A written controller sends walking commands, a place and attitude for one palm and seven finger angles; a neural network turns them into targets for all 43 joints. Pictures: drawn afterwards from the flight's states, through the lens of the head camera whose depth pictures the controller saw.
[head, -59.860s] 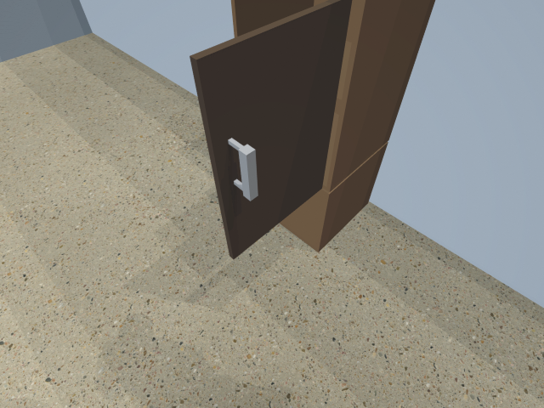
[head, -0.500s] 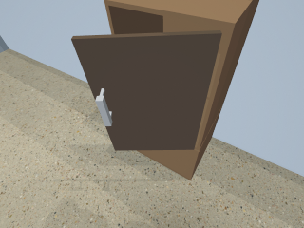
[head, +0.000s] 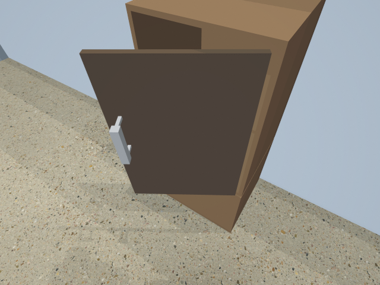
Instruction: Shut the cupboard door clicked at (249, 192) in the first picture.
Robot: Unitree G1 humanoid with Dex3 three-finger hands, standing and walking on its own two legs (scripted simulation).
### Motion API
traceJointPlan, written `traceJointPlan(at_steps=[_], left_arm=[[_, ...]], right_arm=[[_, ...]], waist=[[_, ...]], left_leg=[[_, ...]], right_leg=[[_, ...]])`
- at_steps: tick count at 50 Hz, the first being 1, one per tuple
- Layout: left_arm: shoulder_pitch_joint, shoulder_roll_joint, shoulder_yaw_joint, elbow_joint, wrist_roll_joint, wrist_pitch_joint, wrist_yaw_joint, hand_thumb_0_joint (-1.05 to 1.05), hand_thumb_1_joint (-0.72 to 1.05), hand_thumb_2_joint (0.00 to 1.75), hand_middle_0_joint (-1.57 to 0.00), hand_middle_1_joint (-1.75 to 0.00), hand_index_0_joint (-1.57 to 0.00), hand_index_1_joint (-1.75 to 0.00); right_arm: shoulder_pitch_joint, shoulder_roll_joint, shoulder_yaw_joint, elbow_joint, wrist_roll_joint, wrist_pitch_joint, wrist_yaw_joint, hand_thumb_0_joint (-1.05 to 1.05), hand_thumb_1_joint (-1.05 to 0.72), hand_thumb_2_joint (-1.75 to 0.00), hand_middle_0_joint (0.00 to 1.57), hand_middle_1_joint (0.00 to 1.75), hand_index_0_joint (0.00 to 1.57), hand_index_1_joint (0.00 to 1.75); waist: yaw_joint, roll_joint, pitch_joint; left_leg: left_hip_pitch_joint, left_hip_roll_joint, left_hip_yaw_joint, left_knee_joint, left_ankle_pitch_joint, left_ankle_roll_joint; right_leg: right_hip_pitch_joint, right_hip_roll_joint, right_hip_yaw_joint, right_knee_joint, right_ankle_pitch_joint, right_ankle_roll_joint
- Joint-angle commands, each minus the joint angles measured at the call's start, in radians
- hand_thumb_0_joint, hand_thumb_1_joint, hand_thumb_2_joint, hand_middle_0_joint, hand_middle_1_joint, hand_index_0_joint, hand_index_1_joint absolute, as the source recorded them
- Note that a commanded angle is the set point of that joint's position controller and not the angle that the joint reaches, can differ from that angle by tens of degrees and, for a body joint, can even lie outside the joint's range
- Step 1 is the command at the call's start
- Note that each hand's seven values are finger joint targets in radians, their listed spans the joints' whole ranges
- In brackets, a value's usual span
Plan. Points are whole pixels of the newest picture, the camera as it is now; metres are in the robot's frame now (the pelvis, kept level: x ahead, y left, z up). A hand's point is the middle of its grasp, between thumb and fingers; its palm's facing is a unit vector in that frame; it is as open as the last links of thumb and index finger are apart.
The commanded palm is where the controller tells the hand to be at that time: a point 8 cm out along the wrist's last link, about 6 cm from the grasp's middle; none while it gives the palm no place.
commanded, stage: come to a stop and stand still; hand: left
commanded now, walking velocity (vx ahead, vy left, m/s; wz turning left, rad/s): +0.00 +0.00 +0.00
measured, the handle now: (122, 140) +0.48 +0.22 +0.00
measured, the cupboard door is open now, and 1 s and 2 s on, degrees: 31 31 31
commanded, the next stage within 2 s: look again from close up in 0.08 s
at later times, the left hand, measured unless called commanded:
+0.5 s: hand out of the picture +0.01 +0.18 -0.17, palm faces +0.02 -0.98 -0.21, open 7.4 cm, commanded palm none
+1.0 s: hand (100, 245) +0.20 +0.20 -0.01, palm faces +0.21 -0.98 -0.03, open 7.1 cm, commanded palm +0.09 +0.24 -0.06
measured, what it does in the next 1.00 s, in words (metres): stands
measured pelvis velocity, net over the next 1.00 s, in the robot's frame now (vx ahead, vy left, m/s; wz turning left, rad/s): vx -0.02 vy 0.02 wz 0.06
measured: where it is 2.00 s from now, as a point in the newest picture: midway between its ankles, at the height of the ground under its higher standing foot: outside the picture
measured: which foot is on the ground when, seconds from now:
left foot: down 0.00-1.00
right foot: down 0.00-1.00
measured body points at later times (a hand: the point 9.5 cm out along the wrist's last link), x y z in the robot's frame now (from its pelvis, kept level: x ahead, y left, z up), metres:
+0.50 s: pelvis +0.00 +0.00 +0.00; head +0.01 +0.00 +0.45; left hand +0.01 +0.23 -0.15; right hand -0.02 -0.22 -0.16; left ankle -0.05 +0.14 -0.74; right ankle +0.03 -0.10 -0.74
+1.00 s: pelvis -0.02 +0.02 -0.02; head -0.02 +0.00 +0.43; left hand +0.18 +0.25 +0.00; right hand +0.11 -0.23 -0.12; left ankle -0.05 +0.14 -0.74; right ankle +0.03 -0.10 -0.74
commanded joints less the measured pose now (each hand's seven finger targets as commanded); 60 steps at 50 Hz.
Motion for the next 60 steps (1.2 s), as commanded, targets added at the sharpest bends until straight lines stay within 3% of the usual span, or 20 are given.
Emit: traceJointPlan(at_steps=[1,16,38,39,40,41,42,43,44,45,46,47,48,49,50,51,52,54,58,60], left_arm=[[0.046,0.13,0.028,-0.035,-0.002,-0.017,0.004,0.0,0.9,0.9,-0.2,-0.3,-0.2,-0.3],[0.055,0.129,0.029,-0.023,-0.003,-0.013,0.0,0.0,0.9,0.9,-0.2,-0.3,-0.2,-0.3],[0.072,0.109,0.026,-0.012,-0.002,-0.013,0.002,0.0,0.9,0.9,-0.2,-0.3,-0.2,-0.3],[0.199,0.12,0.025,0.041,0.001,-0.026,0.043,0.0,0.9,0.9,-0.2,-0.3,-0.2,-0.3],[-0.723,0.721,0.443,-1.551,-0.151,-0.315,0.017,0.0,0.9,0.9,-0.2,-0.3,-0.2,-0.3],[-0.055,0.189,0.051,-1.243,-0.148,-0.213,0.017,0.0,0.9,0.9,-0.22,-0.32,-0.22,-0.32],[-0.042,0.183,0.106,-1.226,-0.19,-0.161,0.065,0.0,0.9,0.9,-0.24,-0.34,-0.24,-0.34],[0.203,-0.105,-0.055,-0.965,-0.189,-0.074,0.048,0.0,0.9,0.9,-0.25,-0.36,-0.25,-0.36],[0.004,-0.01,-0.012,-1.077,-0.202,-0.119,0.056,0.0,0.9,0.9,-0.27,-0.38,-0.27,-0.38],[0.031,0.017,0.039,-1.021,-0.191,-0.173,0.043,0.0,0.9,0.9,-0.29,-0.4,-0.29,-0.4],[0.095,-0.001,0.048,-0.913,-0.192,-0.232,0.013,0.0,0.9,0.9,-0.31,-0.42,-0.31,-0.42],[0.24,0.014,0.1,-0.805,-0.203,-0.29,-0.029,0.0,0.9,0.9,-0.33,-0.44,-0.33,-0.44],[0.322,-0.038,0.077,-0.765,-0.226,-0.365,-0.085,0.0,0.9,0.9,-0.35,-0.46,-0.35,-0.46],[0.416,-0.051,0.086,-0.782,-0.252,-0.448,-0.149,0.0,0.9,0.9,-0.36,-0.48,-0.36,-0.48],[0.446,-0.046,0.092,-0.811,-0.267,-0.526,-0.214,0.0,0.9,0.9,-0.38,-0.5,-0.38,-0.5],[0.454,-0.014,0.121,-0.823,-0.274,-0.595,-0.275,0.0,0.9,0.9,-0.4,-0.52,-0.4,-0.52],[0.463,0.045,0.173,-0.799,-0.266,-0.648,-0.334,0.0,0.9,0.9,-0.42,-0.54,-0.42,-0.54],[0.434,0.104,0.2,-0.874,-0.246,-0.67,-0.383,0.0,0.9,0.9,-0.46,-0.58,-0.46,-0.58],[0.234,0.153,0.209,-1.266,-0.279,-0.632,-0.337,0.0,0.9,0.9,-0.53,-0.66,-0.53,-0.66],[0.152,0.139,0.181,-1.472,-0.29,-0.657,-0.29,0.0,0.9,0.9,-0.57,-0.7,-0.57,-0.7]], right_arm=[[0.079,-0.098,-0.016,-0.016,-0.003,-0.011,-0.009,0.0,-0.9,-0.9,0.2,0.3,0.2,0.3],[0.081,-0.102,-0.014,0.0,-0.004,-0.01,-0.01,0.0,-0.9,-0.9,0.2,0.3,0.2,0.3],[0.1,-0.084,-0.015,0.019,-0.002,-0.016,-0.014,0.0,-0.9,-0.9,0.2,0.3,0.2,0.3],[-0.037,-0.115,-0.024,-0.047,0.007,-0.021,-0.001,0.0,-0.9,-0.9,0.2,0.3,0.2,0.3],[0.053,-0.336,-0.07,-0.365,-0.004,-0.22,-0.137,0.0,-0.9,-0.9,0.2,0.3,0.2,0.3],[-0.096,-0.165,-0.008,-0.361,0.039,-0.273,-0.116,0.0,-0.9,-0.9,0.2,0.3,0.2,0.3],[-0.103,-0.201,0.0,-0.338,0.045,-0.306,-0.107,0.0,-0.9,-0.9,0.2,0.3,0.2,0.3],[-0.102,-0.137,0.002,-0.317,0.055,-0.327,-0.08,0.0,-0.9,-0.9,0.2,0.3,0.2,0.3],[-0.072,-0.195,-0.023,-0.369,0.058,-0.348,-0.066,0.0,-0.9,-0.9,0.2,0.3,0.2,0.3],[-0.062,-0.197,-0.045,-0.404,0.042,-0.359,-0.061,0.0,-0.9,-0.9,0.2,0.3,0.2,0.3],[-0.073,-0.2,-0.055,-0.425,0.033,-0.367,-0.054,0.0,-0.9,-0.9,0.2,0.3,0.2,0.3],[-0.082,-0.194,-0.066,-0.461,0.031,-0.368,-0.04,0.0,-0.9,-0.9,0.2,0.3,0.2,0.3],[-0.08,-0.184,-0.068,-0.493,0.021,-0.372,-0.023,0.0,-0.9,-0.9,0.2,0.3,0.2,0.3],[-0.092,-0.183,-0.081,-0.525,0.013,-0.371,-0.004,0.0,-0.9,-0.9,0.2,0.3,0.2,0.3],[-0.106,-0.191,-0.088,-0.557,0.006,-0.364,0.014,0.0,-0.9,-0.9,0.2,0.3,0.2,0.3],[-0.125,-0.199,-0.096,-0.59,0.001,-0.354,0.029,0.0,-0.9,-0.9,0.2,0.3,0.2,0.3],[-0.124,-0.207,-0.107,-0.611,0.005,-0.339,0.048,0.0,-0.9,-0.9,0.2,0.3,0.2,0.3],[-0.165,-0.206,-0.11,-0.669,0.013,-0.314,0.054,0.0,-0.9,-0.9,0.2,0.3,0.2,0.3],[-0.17,-0.195,-0.096,-0.777,0.01,-0.292,0.035,0.0,-0.9,-0.9,0.2,0.3,0.2,0.3],[-0.138,-0.186,-0.087,-0.78,0.008,-0.289,0.023,0.0,-0.9,-0.9,0.2,0.3,0.2,0.3]], waist=[[0.003,-0.043,0.012],[0.008,-0.025,0.03],[0.014,-0.009,0.05],[0.068,-0.019,0.024],[-0.112,0.006,-0.368],[0.0,0.352,-0.439],[0.025,0.281,-0.385],[-0.001,0.148,-0.181],[-0.049,0.053,-0.027],[-0.052,-0.081,0.044],[-0.039,-0.212,0.107],[0.006,-0.259,0.126],[0.027,-0.35,0.093],[0.058,-0.361,0.04],[0.07,-0.361,-0.028],[0.074,-0.326,-0.08],[0.08,-0.224,-0.11],[0.1,-0.099,-0.173],[0.089,0.143,-0.344],[0.049,0.184,-0.408]], left_leg=[[-0.08,0.059,-0.047,-0.072,0.113,0.042],[-0.091,0.061,-0.053,-0.089,0.073,0.042],[-0.113,0.066,-0.068,-0.095,0.105,0.047],[-0.155,0.084,-0.002,0.114,0.11,0.019],[0.135,0.042,-0.011,0.069,0.302,0.061],[0.03,-0.056,0.029,0.082,0.399,0.068],[0.003,-0.034,-0.004,0.056,0.383,0.025],[-0.113,-0.019,-0.032,0.021,0.261,0.027],[-0.204,-0.028,-0.079,0.044,0.091,0.031],[-0.306,-0.036,-0.087,0.074,-0.018,0.034],[-0.392,-0.051,-0.088,0.128,-0.077,0.037],[-0.45,-0.064,-0.079,0.175,-0.097,0.03],[-0.509,-0.07,-0.07,0.233,-0.098,0.022],[-0.546,-0.073,-0.056,0.292,-0.086,0.014],[-0.584,-0.079,-0.045,0.347,-0.072,0.008],[-0.624,-0.086,-0.039,0.401,-0.069,0.002],[-0.638,-0.089,-0.041,0.446,-0.045,-0.001],[-0.729,-0.099,-0.024,0.51,-0.045,0.017],[-0.716,-0.086,-0.038,0.562,-0.064,0.036],[-0.666,-0.075,-0.064,0.601,-0.029,0.044]], right_leg=[[0.068,-0.116,0.124,-0.097,0.186,-0.028],[0.06,-0.107,0.119,-0.131,0.069,-0.025],[0.071,-0.105,0.094,-0.108,0.114,-0.021],[0.092,-0.173,0.118,-0.05,0.498,0.002],[0.152,-0.087,0.101,0.025,0.31,0.019],[0.145,-0.015,-0.002,0.069,0.228,-0.008],[0.134,-0.01,-0.048,0.046,0.159,-0.01],[0.042,-0.028,-0.083,0.027,0.082,0.012],[-0.05,-0.039,-0.059,0.013,-0.016,0.024],[-0.141,-0.041,-0.073,0.023,-0.136,0.029],[-0.23,-0.036,-0.074,0.04,-0.238,0.032],[-0.261,-0.039,-0.067,0.06,-0.306,0.023],[-0.287,-0.043,-0.064,0.111,-0.346,0.022],[-0.29,-0.042,-0.052,0.163,-0.339,0.013],[-0.272,-0.046,-0.036,0.219,-0.284,0.005],[-0.264,-0.056,-0.011,0.271,-0.225,-0.002],[-0.261,-0.065,0.012,0.325,-0.155,-0.018],[-0.313,-0.068,0.027,0.414,-0.118,-0.022],[-0.405,-0.042,0.021,0.512,-0.178,-0.018],[-0.448,-0.024,0.002,0.549,-0.125,-0.016]])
